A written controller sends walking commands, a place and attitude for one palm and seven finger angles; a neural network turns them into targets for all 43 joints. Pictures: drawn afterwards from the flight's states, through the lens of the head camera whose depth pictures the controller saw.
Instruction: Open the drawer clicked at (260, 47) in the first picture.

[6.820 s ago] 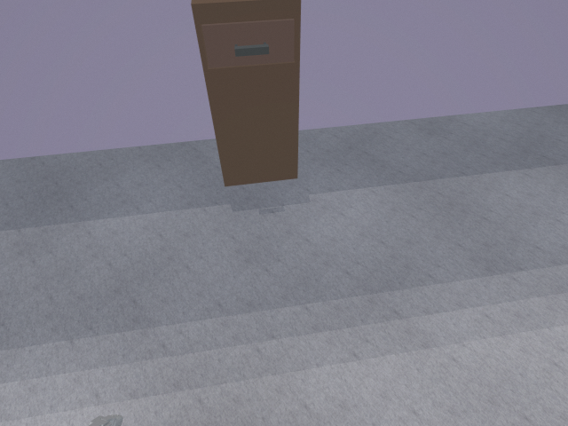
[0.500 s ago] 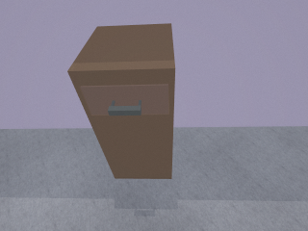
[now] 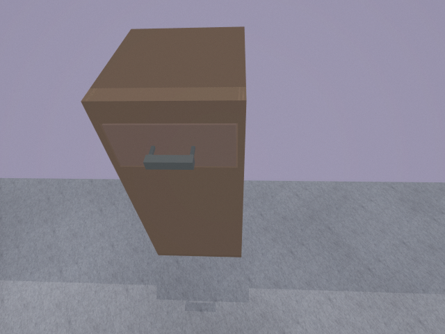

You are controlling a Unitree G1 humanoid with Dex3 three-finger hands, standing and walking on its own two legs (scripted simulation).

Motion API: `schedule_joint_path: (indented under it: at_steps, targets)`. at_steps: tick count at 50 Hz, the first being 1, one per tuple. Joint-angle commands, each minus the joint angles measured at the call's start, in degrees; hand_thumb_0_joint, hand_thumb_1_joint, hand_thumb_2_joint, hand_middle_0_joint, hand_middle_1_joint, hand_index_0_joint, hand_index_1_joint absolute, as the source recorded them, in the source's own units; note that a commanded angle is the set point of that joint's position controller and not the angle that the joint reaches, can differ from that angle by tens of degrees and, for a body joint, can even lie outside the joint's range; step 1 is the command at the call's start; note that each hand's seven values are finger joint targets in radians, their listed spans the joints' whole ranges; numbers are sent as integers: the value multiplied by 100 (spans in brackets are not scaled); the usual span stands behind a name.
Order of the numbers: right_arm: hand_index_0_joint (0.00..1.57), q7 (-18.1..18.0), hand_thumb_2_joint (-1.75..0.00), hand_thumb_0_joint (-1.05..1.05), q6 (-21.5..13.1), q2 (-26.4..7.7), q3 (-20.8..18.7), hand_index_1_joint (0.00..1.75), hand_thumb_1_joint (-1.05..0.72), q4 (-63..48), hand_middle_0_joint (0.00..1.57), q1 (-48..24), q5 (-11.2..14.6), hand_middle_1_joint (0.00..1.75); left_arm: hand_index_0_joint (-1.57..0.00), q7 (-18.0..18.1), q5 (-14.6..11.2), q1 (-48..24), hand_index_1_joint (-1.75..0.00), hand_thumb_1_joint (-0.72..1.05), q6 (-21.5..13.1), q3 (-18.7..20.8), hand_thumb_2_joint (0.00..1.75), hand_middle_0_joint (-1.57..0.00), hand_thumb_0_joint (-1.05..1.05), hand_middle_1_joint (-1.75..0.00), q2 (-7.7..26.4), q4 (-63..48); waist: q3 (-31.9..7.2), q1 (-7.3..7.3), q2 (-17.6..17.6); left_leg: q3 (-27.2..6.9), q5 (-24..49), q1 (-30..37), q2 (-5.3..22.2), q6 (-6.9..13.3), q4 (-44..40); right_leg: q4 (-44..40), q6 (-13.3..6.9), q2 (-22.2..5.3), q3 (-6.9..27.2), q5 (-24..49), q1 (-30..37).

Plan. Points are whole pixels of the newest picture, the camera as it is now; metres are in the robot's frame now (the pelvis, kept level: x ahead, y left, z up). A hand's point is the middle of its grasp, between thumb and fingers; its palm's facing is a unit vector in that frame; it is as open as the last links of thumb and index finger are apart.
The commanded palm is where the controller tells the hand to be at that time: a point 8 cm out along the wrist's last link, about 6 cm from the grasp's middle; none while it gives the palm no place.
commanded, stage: look again from close up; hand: left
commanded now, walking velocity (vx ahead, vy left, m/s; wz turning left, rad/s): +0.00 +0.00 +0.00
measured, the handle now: (171, 155) +0.56 +0.18 -0.04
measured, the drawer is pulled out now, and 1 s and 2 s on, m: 0.00 0.00 0.00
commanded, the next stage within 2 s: raise the hand with hooked fingers in 0.22 s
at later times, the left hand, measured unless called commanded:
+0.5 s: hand (127, 323) +0.16 +0.19 -0.07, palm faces -0.04 -0.78 -0.63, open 7.4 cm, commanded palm +0.12 +0.21 -0.05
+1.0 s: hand (114, 276) +0.23 +0.22 -0.02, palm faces +0.17 -0.05 -0.98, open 10.1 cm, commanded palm +0.19 +0.22 +0.02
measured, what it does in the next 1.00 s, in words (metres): lowers itself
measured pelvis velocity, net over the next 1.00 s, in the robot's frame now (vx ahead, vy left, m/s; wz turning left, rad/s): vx -0.01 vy -0.01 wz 0.01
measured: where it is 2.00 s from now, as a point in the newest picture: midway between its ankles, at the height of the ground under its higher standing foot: outside the picture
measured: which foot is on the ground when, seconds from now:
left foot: down 0.00-1.00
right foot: down 0.00-1.00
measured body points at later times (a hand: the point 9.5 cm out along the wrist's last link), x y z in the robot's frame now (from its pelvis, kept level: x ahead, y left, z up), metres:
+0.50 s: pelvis +0.01 -0.01 -0.01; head +0.02 -0.05 +0.44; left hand +0.16 +0.23 -0.03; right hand +0.10 -0.27 -0.15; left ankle -0.04 +0.10 -0.74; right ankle +0.03 -0.10 -0.74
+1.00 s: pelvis -0.01 -0.01 -0.05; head +0.03 -0.04 +0.40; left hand +0.21 +0.22 +0.03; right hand +0.25 -0.19 -0.14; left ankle -0.04 +0.11 -0.74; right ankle +0.03 -0.10 -0.74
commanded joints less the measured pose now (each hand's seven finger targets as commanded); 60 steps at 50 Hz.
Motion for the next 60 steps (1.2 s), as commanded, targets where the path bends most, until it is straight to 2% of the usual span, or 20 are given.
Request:
schedule_joint_path:
  at_steps: [1, 15, 16, 17, 18, 19, 20, 21, 23, 25, 28, 29, 32, 35, 37, 40, 45, 49, 53, 60]
  targets:
    - [20, -25, -90, 0, -65, -390, -70, 30, -90, -13, 20, 522, 13, 30, -20, 29, -8, 257, -30, 90, -133, 100, 90, -20, 0, -30, 525, -185, 300, -6, -344, -549, 661, -559, 611, 104, -541, -463, -160, -564, 728, 881, 446]
    - [20, -53, -90, 0, -31, -346, -80, 30, -90, 89, 20, 439, 6, 30, -20, 36, -12, 241, -30, 90, -119, 116, 90, -20, 0, -30, 541, -162, 416, 15, -266, -494, 674, -463, 621, 51, -534, -608, -185, -546, 698, 937, 527]
    - [20, 28, -90, 0, -50, -632, -218, 30, -90, -320, 20, -470, 74, 30, -20, 309, 19, 901, -30, 90, -208, 199, 90, -20, 0, -30, 907, 83, 615, 429, -1097, -163, 255, -1070, 677, -145, 758, -444, 251, -941, 974, 3630, 615]
    - [20, -287, -90, 0, -911, -1505, -121, 30, -90, -2485, 20, -663, 383, 30, -20, 193, 682, -3911, -32, 88, -1260, -453, 89, -20, 0, -32, 2244, -8368, -2239, -250, 738, -261, 1159, 386, 39, 168, -223, -10, -69, -387, 1491, 2099, 1013]
    - [20, -519, -90, 0, -1394, -1145, -220, 30, -90, -2167, 20, -1147, 297, 30, -20, 686, 795, -1656, -33, 85, -727, 11, 88, -20, 0, -33, 2131, -6895, -1880, 174, 1479, -201, 2042, 383, 41, 214, -166, 231, -219, -143, 863, 1195, 1009]
    - [20, -527, -90, 0, -1562, -1148, -365, 30, -90, -1836, 20, -1028, 402, 30, -21, 1051, 473, -1248, -34, 83, -342, 0, 87, -21, 0, -34, 1681, -6630, -1350, 128, 1503, -239, 1616, 30, 97, 12, -113, 138, -141, -75, 575, 423, 411]
    - [20, -494, -90, 0, -1584, -780, -296, 30, -90, -1898, 20, -869, 444, 30, -21, 1120, 746, 375, -36, 81, 187, -543, 86, -21, 0, -36, 681, -5680, -853, 137, 631, -335, 1353, -422, 143, 34, -109, 94, -90, -8, 497, 305, 191]
    - [20, -444, -90, 0, -1655, -986, -292, 30, -90, -2347, 20, -1124, 475, 30, -21, 1119, 939, -328, -37, 78, 162, -762, 85, -21, 0, -37, 715, -6717, -356, 74, 214, -494, 1112, -589, 131, 72, -51, 35, -57, -52, 506, 224, -106]
    - [20, -376, -90, 0, -1656, -1310, -323, 30, -90, -2567, 20, -1225, 180, 30, -21, 1379, 2019, -262, -40, 74, 29, -731, 83, -21, 0, -40, 1088, -6768, -328, -86, -951, -545, 790, -964, 4, 166, 393, 79, -49, 15, 607, -369, -798]
    - [20, -198, -90, 0, -1405, -1285, -443, 30, -90, -3044, 20, -1167, -20, 30, -22, 1627, 3100, 283, -43, 69, 88, -818, 81, -22, 0, -43, 910, -6322, -472, 3, -1475, -506, 644, -1325, -197, 107, 738, 173, -60, 40, 602, -998, -1068]
    - [20, 143, -90, 0, -758, -1301, -578, 30, -90, -3594, 20, -1571, -180, 30, -22, 1899, 4375, 2376, -48, 62, 99, -746, 78, -22, 0, -48, 745, -5819, -325, 599, -1855, -360, 468, -2030, -230, -37, 821, 275, -161, 54, 749, -752, -675]
    - [20, 297, -90, 0, -483, -1269, -598, 30, -90, -3680, 20, -1643, -154, 30, -22, 1937, 4732, 2779, -50, 60, 40, -538, 77, -22, 0, -50, 891, -5850, -606, 850, -1792, -307, 703, -2273, -224, -79, 852, 479, -216, 32, 819, -199, -393]
    - [20, 534, -90, 0, 32, -1175, -490, 30, -90, -4123, 20, -2108, -108, 30, -23, 2148, 5476, 2255, -54, 53, -223, -308, 74, -23, 0, -54, 1290, -6611, -924, 950, -1492, -179, 820, -2577, -272, -89, 1025, 911, -251, -15, 992, 588, -205]
    - [20, 569, -90, 0, 346, -1100, -490, 30, -90, -4326, 20, -2279, -195, 30, -23, 2580, 6117, 1048, -58, 46, -292, 50, 71, -23, 0, -58, 1781, -7476, -1119, 906, -367, -230, 478, -2538, -409, -43, 1329, 1108, -328, 67, 1223, 62, -637]
    - [20, 519, -90, 0, 434, -996, -507, 30, -90, -4367, 20, -2134, -257, 30, -24, 2929, 6389, 418, -62, 41, -248, 84, 69, -24, 0, -62, 1818, -7791, -1747, 794, 490, -250, 734, -2075, -400, -12, 1637, 1368, -381, 156, 1204, 322, -968]
    - [20, 385, -90, 0, 444, -949, -522, 30, -90, -4215, 20, -2056, -383, 30, -24, 3332, 6589, -1096, -66, 34, -324, 52, 66, -24, 0, -66, 1933, -8367, -2280, 359, 204, -493, 657, -1725, -341, 54, 2225, 1551, -293, 117, 1336, -5, -1760]
    - [20, 339, -90, 0, 319, -998, -493, 30, -90, -4103, 20, -2094, -453, 30, -25, 3263, 6407, -1507, -74, 22, -533, -226, 61, -25, 0, -74, 1827, -8079, -1931, 45, -148, -609, 330, -1753, -303, 89, 2467, 1528, -195, 91, 1042, -354, -2286]
    - [20, 277, -90, 0, 468, -1004, -406, 30, -90, -4139, 20, -2199, -240, 30, -25, 2641, 5949, -685, -80, 13, 430, -418, 57, -25, 0, -80, 1545, -7202, -1826, 250, -504, -508, 444, -2146, -240, 74, 1800, 1233, -103, 106, 601, 231, -986]
    - [20, 155, -90, 0, 574, -995, -200, 30, -90, -4206, 20, -2322, 0, 30, -26, 1928, 5769, -388, -86, 4, 979, -130, 53, -26, 0, -86, 1971, -7121, -1530, 586, -1292, -383, 445, -2323, -175, 51, 1183, 942, -30, 23, 696, 204, 12]
    - [20, 144, -90, 0, 442, -1015, -260, 30, -90, -4070, 20, -2076, -133, 30, -27, 1848, 5981, -826, -96, -13, 439, 292, 46, -27, 0, -96, 2403, -8040, -1616, 700, -18, -454, 996, -1717, -127, 33, 819, 868, -169, 16, 669, 658, 330]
